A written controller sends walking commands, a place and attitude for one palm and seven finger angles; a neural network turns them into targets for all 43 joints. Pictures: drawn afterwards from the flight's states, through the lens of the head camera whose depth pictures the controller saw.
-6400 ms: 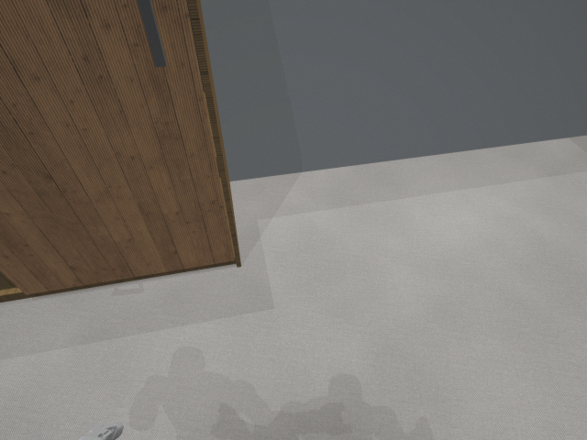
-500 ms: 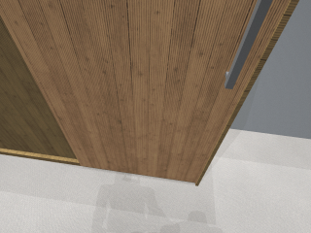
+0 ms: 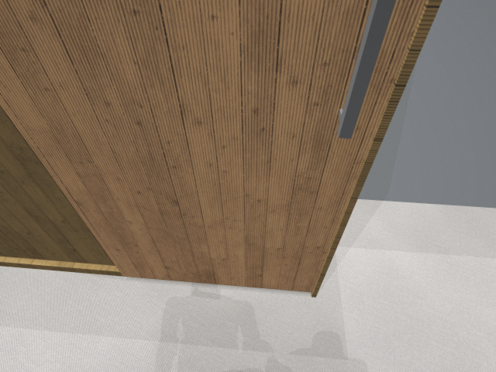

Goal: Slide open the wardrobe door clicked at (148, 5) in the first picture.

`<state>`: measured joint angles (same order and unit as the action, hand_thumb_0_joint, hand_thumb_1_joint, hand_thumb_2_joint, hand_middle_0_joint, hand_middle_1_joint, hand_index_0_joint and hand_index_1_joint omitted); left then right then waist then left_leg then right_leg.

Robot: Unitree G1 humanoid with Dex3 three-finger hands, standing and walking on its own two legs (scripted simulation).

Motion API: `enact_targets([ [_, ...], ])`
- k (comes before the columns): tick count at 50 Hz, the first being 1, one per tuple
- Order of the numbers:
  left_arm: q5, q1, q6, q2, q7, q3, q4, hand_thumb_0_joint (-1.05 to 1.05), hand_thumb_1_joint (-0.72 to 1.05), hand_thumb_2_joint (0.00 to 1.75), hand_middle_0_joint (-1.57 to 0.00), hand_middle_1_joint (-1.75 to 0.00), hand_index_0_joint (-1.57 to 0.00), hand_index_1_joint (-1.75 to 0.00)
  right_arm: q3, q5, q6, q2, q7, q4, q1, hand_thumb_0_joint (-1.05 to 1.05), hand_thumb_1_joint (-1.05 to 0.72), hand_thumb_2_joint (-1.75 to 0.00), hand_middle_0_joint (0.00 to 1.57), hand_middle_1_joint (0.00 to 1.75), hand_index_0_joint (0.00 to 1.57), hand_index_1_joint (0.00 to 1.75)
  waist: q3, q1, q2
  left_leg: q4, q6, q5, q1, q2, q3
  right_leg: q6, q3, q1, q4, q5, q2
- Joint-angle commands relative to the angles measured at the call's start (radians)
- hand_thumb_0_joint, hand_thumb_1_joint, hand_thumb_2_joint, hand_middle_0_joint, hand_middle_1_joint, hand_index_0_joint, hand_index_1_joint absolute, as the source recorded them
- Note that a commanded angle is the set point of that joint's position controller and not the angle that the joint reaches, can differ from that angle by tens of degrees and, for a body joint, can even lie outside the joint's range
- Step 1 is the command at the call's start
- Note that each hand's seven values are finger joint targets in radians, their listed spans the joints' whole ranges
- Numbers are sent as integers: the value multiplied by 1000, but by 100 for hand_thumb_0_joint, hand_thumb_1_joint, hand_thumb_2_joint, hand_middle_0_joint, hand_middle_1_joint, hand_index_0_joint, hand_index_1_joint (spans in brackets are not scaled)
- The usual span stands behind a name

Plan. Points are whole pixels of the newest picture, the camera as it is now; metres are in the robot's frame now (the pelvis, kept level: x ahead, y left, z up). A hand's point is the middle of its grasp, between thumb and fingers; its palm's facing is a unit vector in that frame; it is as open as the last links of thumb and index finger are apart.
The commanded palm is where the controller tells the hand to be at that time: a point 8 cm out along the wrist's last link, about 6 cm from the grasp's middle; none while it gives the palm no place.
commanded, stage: shuffle to correct the standing spot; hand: right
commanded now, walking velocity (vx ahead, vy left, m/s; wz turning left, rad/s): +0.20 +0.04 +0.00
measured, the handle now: (365, 46) +0.52 -0.15 +0.28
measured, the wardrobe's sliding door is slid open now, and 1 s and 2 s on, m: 0.00 0.00 0.00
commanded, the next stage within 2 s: come to a stop and stand still in 0.04 s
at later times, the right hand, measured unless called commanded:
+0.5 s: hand out of the picture +0.11 -0.16 -0.16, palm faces +0.08 +0.97 -0.24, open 7.2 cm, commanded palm none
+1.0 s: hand out of the picture +0.07 -0.15 -0.16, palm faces +0.07 +0.97 -0.23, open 7.4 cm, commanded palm none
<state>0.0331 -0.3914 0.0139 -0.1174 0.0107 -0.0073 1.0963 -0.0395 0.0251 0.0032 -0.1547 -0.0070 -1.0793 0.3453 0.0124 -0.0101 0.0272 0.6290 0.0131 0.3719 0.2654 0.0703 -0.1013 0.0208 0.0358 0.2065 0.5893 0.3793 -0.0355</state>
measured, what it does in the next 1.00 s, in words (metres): steps on the spot: left foot, then right foot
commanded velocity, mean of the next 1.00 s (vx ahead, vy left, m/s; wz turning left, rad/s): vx -0.04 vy -0.02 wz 0.00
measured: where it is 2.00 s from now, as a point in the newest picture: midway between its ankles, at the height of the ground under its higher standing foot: outside the picture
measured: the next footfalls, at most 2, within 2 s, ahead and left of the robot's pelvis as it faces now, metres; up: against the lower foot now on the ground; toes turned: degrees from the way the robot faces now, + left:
left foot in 0.22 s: +0.10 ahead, +0.11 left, +0.00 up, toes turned +2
right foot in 0.60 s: +0.13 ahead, -0.10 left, +0.00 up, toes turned -6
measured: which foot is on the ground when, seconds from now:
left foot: down 0.00-0.00, up 0.02-0.20, down 0.22-1.00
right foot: down 0.00-0.24, up 0.26-0.58, down 0.60-1.00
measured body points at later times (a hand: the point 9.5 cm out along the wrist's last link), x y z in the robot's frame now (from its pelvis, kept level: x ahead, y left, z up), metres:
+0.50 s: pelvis +0.08 +0.03 +0.01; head +0.12 +0.04 +0.46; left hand +0.14 +0.26 -0.15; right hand +0.10 -0.21 -0.14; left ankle +0.08 +0.09 -0.73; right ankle +0.07 -0.10 -0.69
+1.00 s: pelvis +0.07 +0.02 +0.01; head +0.07 +0.04 +0.45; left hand +0.16 +0.24 -0.15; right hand +0.06 -0.20 -0.14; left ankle +0.06 +0.11 -0.73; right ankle +0.09 -0.10 -0.73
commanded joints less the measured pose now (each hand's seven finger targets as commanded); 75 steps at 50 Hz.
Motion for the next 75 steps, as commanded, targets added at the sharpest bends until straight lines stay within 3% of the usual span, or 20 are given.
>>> enact_targets([
  [1,4,-225,38,-152,23,-29,13,0,90,90,-20,-30,-20,-30,-4,6,-38,-25,0,122,-105,0,-90,-90,20,30,20,30,170,87,-331,272,24,199,401,-65,-31,-228,-420,-150,-337,-226,-272],
  [3,8,-217,49,-148,28,-25,9,0,90,90,-20,-30,-20,-30,-6,-4,-52,-15,5,131,-154,0,-90,-90,20,30,20,30,139,85,-200,370,33,199,430,-14,25,-278,-382,-197,-273,-561,-310],
  [9,-8,-85,42,-148,36,-29,-15,0,90,90,-20,-30,-20,-30,-17,-9,-53,-9,16,60,22,0,-90,-90,20,30,20,30,37,-35,-130,-112,23,-142,-100,-67,-40,-136,-101,31,-108,-466,-133],
  [10,-17,-96,45,-110,32,-22,-14,0,90,90,-20,-30,-20,-30,-28,-7,-63,-65,2,36,105,0,-90,-90,20,30,20,30,-18,-67,-16,-150,43,-274,-294,21,79,-97,-75,133,16,-410,-93],
  [11,-28,-102,50,-53,28,-9,-34,0,90,90,-20,-30,-20,-30,-44,-4,-69,-144,-15,8,189,0,-90,-90,20,30,20,30,-76,-85,195,-198,124,-596,-435,265,364,-44,25,299,213,-73,15],
  [12,-33,-66,38,-56,35,-15,-50,0,90,90,-20,-30,-20,-30,-33,-12,-62,-175,-18,7,208,0,-90,-90,20,30,20,30,-93,-80,155,-236,222,-880,-352,381,424,-26,-9,265,370,251,33],
  [15,-34,-8,0,-40,29,-28,-24,0,90,90,-20,-30,-20,-30,-10,-3,-54,-112,-35,49,4,0,-90,-90,20,30,20,30,51,-8,116,-225,220,-985,-115,292,259,-10,-44,229,419,188,-28],
  [17,-33,-1,-21,-19,20,-26,-17,0,90,90,-20,-30,-20,-30,-9,-1,-42,-112,-39,70,-36,0,-90,-90,20,30,20,30,14,8,98,-224,189,-910,-65,237,168,1,-12,168,348,108,-11],
  [25,-26,135,-36,-70,13,-40,-100,0,90,90,-20,-30,-20,-30,-36,6,-12,-168,-39,97,-29,0,-90,-90,20,30,20,30,-25,-11,120,-194,198,-817,-131,230,193,17,21,138,127,14,22],
  [28,-22,114,-28,-91,15,-40,-98,0,90,90,-20,-30,-20,-30,-31,-4,-2,-161,-36,109,-56,0,-90,-90,20,30,20,30,-19,21,85,-131,119,-641,-36,165,152,0,31,-47,-125,-217,11],
  [31,-9,152,-17,-195,17,-42,-138,0,90,90,-20,-30,-20,-30,-9,-4,11,-62,-38,126,-14,0,-90,-90,20,30,20,30,-14,-13,-199,8,1,46,17,-9,31,-163,-181,-37,-206,-713,-265],
  [33,-10,224,-10,-177,26,-31,-156,0,90,90,-20,-30,-20,-30,-5,-7,24,-76,-34,109,-36,0,-90,-90,20,30,20,30,9,-17,-266,120,-8,154,-12,-12,59,-204,-210,53,-296,-588,-250],
  [36,-10,248,-9,-180,28,-34,-164,0,90,90,-20,-30,-20,-30,4,-1,19,-56,-24,82,-2,0,-90,-90,20,30,20,30,-11,-33,-145,43,-9,50,-31,-6,66,-189,-152,34,-263,-499,-207],
  [41,-24,204,-11,-137,17,-30,-135,0,90,90,-20,-30,-20,-30,15,-3,-22,-112,-23,72,-23,0,-90,-90,20,30,20,30,-22,10,86,-262,25,-289,-32,93,201,-47,-44,-39,-161,-251,-55],
  [42,-23,191,-12,-132,16,-29,-122,0,90,90,-20,-30,-20,-30,17,-5,-25,-110,-24,71,-36,0,-90,-90,20,30,20,30,-15,17,94,-272,34,-290,-12,103,202,-40,-39,-57,-161,-245,-51],
  [43,-25,202,2,-189,8,-38,-161,0,90,90,-20,-30,-20,-30,14,6,-42,-94,-67,58,50,0,-90,-90,20,30,20,30,-45,2,-29,-234,14,-555,-35,108,258,-24,-26,-64,-12,-309,-74],
  [44,-23,155,-4,-129,0,-31,-174,0,90,90,-20,-30,-20,-30,11,-2,-48,-160,-63,109,-11,0,-90,-90,20,30,20,30,-100,39,-32,-232,43,-368,-70,129,258,-28,-27,6,-31,-134,-38],
  [48,-18,126,-4,-125,-1,-25,-193,0,90,90,-20,-30,-20,-30,16,-5,-48,-124,-49,138,-29,0,-90,-90,20,30,20,30,34,38,72,-243,58,-160,43,75,199,-44,-36,26,-94,-164,-39],
  [54,-14,103,0,-142,0,-8,-169,0,90,90,-20,-30,-20,-30,24,-10,-34,-129,-38,137,-9,0,-90,-90,20,30,20,30,108,15,28,-268,50,-8,51,43,190,-50,-44,70,-159,-130,-42],
  [75,-21,44,17,-132,14,5,-37,0,90,90,-20,-30,-20,-30,36,-15,-26,-113,-30,59,-13,0,-90,-90,20,30,20,30,52,6,-35,-260,29,-165,-57,28,149,-56,-56,17,-225,-228,-75],
])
